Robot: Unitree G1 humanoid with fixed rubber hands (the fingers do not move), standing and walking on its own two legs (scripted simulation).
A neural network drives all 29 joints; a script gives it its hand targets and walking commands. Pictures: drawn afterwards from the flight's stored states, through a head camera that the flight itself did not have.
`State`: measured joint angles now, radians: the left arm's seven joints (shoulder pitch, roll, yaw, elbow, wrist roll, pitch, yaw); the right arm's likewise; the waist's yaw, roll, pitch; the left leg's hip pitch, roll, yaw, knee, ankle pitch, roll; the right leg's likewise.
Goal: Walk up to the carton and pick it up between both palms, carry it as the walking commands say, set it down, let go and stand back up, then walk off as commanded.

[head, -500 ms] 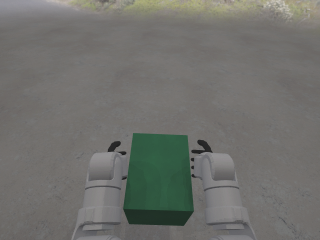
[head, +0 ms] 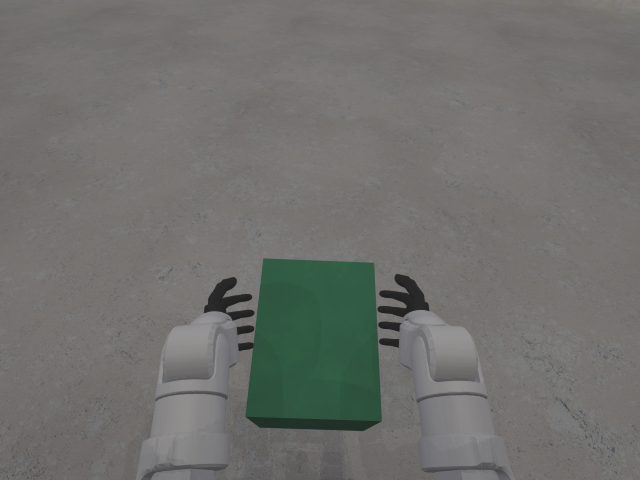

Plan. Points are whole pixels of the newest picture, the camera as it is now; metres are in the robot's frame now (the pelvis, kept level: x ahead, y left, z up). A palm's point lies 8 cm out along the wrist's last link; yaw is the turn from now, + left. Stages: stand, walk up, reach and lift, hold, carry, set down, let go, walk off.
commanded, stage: carry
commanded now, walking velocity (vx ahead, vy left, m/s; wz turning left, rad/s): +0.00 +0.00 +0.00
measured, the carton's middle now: (315, 347) +0.34 +0.01 -0.03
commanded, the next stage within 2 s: hold in 0.88 s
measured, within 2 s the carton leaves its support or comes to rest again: neither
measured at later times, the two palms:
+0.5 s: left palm (217, 329) +0.31 +0.13 +0.06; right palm (415, 324) +0.31 -0.12 +0.06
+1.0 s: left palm (228, 324) +0.32 +0.12 +0.05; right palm (418, 329) +0.32 -0.13 +0.04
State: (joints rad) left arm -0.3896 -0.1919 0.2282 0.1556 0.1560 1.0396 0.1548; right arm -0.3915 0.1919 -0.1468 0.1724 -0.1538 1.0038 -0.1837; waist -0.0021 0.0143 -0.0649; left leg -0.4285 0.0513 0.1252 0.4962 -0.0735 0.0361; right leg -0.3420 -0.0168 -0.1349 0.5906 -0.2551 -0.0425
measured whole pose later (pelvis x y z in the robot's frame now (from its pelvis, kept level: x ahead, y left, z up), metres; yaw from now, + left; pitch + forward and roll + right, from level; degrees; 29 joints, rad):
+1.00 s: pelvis +0.03 +0.00 +0.01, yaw -4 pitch -4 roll +0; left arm -0.27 -0.15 0.13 0.17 0.20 0.84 0.08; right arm -0.32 0.17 -0.10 0.28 -0.21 0.79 -0.12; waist 0.02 -0.01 0.03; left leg -0.27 0.01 0.07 0.48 -0.12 0.04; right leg -0.20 -0.01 -0.07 0.55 -0.28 -0.03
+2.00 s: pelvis -0.01 +0.02 -0.01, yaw -10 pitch -10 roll +1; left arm -0.57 -0.25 0.51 0.68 0.36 0.53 0.15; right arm -0.61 0.15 -0.41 0.82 -0.39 0.48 -0.04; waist 0.08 0.01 0.13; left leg -0.25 -0.03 0.00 0.58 -0.16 0.02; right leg -0.22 0.07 0.07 0.66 -0.27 -0.03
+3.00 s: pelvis +0.00 +0.04 -0.12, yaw -10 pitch +24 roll -2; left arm -0.59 -0.13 0.26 0.68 0.09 0.14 0.29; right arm -0.66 0.12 -0.22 0.80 -0.12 0.09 -0.25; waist 0.04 0.00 -0.02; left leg -1.32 -0.05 -0.03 1.28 -0.38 0.02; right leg -1.25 0.09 0.04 1.30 -0.48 0.01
